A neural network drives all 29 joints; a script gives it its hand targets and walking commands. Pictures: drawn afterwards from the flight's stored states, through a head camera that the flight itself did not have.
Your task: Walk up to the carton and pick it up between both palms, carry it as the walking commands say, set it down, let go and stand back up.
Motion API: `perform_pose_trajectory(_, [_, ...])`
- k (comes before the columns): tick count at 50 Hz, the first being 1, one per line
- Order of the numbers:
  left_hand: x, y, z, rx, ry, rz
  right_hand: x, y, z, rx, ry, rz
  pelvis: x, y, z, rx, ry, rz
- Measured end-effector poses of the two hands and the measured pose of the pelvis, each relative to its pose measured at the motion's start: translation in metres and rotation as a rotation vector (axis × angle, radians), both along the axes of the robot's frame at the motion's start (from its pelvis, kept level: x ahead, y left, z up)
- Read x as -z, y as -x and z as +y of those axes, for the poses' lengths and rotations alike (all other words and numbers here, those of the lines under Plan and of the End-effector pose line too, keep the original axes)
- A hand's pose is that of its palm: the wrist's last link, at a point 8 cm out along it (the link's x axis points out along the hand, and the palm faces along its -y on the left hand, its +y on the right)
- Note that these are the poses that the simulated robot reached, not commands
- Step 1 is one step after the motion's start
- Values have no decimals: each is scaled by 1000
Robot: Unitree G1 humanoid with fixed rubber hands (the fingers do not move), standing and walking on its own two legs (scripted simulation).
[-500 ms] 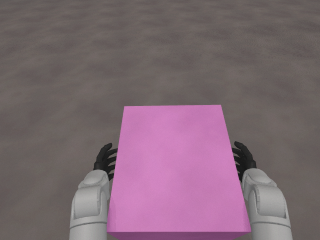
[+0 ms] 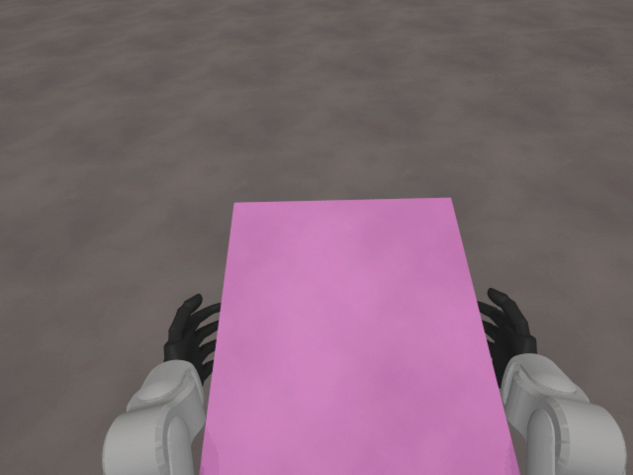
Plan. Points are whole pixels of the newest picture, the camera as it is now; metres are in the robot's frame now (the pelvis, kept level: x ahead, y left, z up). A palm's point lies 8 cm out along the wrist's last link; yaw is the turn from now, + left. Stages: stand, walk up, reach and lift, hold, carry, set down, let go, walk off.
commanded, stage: carry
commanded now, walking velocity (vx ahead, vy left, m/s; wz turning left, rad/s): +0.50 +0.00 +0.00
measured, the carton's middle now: (344, 357) +0.28 +0.00 +0.01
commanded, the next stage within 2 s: none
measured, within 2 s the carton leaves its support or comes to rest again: neither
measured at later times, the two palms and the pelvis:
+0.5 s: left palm (214, 185) +0.54 +0.22 +0.09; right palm (430, 188) +0.52 -0.13 +0.10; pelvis +0.31 +0.05 +0.01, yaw -2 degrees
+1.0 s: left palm (260, 99) +0.85 +0.18 +0.09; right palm (415, 97) +0.88 -0.17 +0.07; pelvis +0.64 -0.01 +0.01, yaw +2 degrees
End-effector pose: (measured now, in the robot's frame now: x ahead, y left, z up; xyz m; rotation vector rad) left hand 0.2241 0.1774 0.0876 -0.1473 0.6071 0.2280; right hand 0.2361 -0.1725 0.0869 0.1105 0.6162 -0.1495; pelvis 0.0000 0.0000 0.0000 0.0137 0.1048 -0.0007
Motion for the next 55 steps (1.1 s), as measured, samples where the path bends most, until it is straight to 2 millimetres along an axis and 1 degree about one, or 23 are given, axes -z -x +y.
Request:
perform_pose_trajectory(3, [0, -31, 12, -18, -8, -4, 3, -38, 12, -17, -7, -5, 3, -34, 7, 5, -1, -5])
perform_pose_trajectory(5, [3, -56, 21, -22, -12, -8, 8, -64, 21, -20, -11, -10, 8, -60, 14, 5, 2, -12])
perform_pose_trajectory(7, [10, -84, 30, -20, -10, -12, 14, -92, 31, -18, -9, -14, 15, -90, 22, 9, 3, -20])
perform_pose_trajectory(9, [21, -117, 39, -8, -8, -20, 23, -121, 39, -7, -4, -21, 27, -121, 33, 22, 4, -34])
perform_pose_trajectory(11, [29, -150, 46, 22, -17, 2, 30, -146, 46, 17, -2, 3, 30, -147, 41, 24, -8, -34])
perform_pose_trajectory(13, [31, -178, 49, 55, -21, 38, 32, -164, 49, 50, -7, 41, 24, -168, 47, 36, 1, -20])
perform_pose_trajectory(15, [28, -203, 47, 87, -15, 67, 28, -179, 48, 82, -4, 71, 14, -188, 51, 43, 8, -13])
perform_pose_trajectory(18, [22, -237, 43, 120, 2, 82, 16, -201, 44, 117, 6, 87, 2, -221, 55, 40, 21, -13])
perform_pose_trajectory(20, [16, -259, 40, 127, 16, 75, 7, -219, 42, 129, 14, 79, -5, -244, 56, 33, 31, -15])
perform_pose_trajectory(22, [9, -282, 39, 125, 24, 59, -2, -242, 40, 129, 19, 64, -10, -267, 56, 27, 40, -17])
perform_pose_trajectory(25, [-1, -318, 38, 108, 24, 29, -12, -282, 39, 114, 21, 35, -13, -305, 52, 24, 48, -26])
perform_pose_trajectory(29, [-8, -367, 36, 75, 9, -7, -16, -344, 36, 76, 18, -1, -9, -360, 43, 25, 47, -39])
perform_pose_trajectory(33, [-5, -426, 26, 53, -11, -30, -6, -410, 26, 51, 3, -24, 3, -423, 28, 13, 39, -37])
perform_pose_trajectory(36, [5, -474, 13, 38, -30, -51, 9, -464, 13, 34, -9, -46, 21, -474, 12, -13, 32, -41])
perform_pose_trajectory(38, [12, -502, 5, 20, -34, -28, 19, -498, 6, 8, -3, -25, 25, -501, 4, -20, 46, -38])
perform_pose_trajectory(40, [16, -523, 1, -5, -27, 19, 24, -527, 1, -17, 3, 20, 20, -524, -2, -37, 39, -29])
perform_pose_trajectory(42, [16, -541, -1, -26, -27, 58, 25, -551, 1, -37, -3, 58, 12, -547, -6, -50, 30, -23])
perform_pose_trajectory(45, [10, -568, -1, -51, -29, 86, 22, -586, 1, -57, -18, 86, 1, -582, -11, -56, 14, -20])
perform_pose_trajectory(48, [2, -601, 0, -65, -29, 86, 17, -622, 3, -59, -34, 88, -7, -619, -11, -50, -1, -17])
perform_pose_trajectory(51, [-5, -641, 2, -63, -32, 67, 11, -660, 5, -42, -48, 70, -10, -658, -8, -36, -12, -18])
perform_pose_trajectory(55, [-7, -705, 8, -34, -32, 30, 9, -713, 10, -9, -52, 36, -6, -714, 2, -22, -11, -24])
